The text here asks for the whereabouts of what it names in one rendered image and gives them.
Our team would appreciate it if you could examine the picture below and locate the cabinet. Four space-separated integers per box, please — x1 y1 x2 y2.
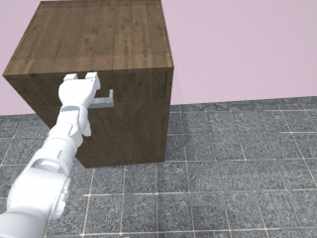
2 0 174 169

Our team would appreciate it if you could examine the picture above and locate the left robot hand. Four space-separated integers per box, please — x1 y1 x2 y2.
58 71 101 137

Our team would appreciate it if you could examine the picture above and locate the left robot forearm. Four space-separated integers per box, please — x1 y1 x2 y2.
6 102 88 210

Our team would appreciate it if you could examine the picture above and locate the drawer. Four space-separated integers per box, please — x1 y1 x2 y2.
15 70 166 108

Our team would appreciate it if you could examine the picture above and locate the left robot upper arm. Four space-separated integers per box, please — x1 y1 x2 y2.
0 167 71 238

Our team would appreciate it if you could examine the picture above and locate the handle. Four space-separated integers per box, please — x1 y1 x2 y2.
88 89 114 109

